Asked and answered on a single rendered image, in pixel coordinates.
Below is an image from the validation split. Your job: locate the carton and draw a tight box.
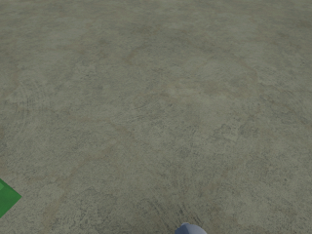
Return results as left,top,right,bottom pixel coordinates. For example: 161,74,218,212
0,178,22,218

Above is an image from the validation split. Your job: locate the right robot thigh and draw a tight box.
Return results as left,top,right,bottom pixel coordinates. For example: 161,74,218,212
175,224,207,234

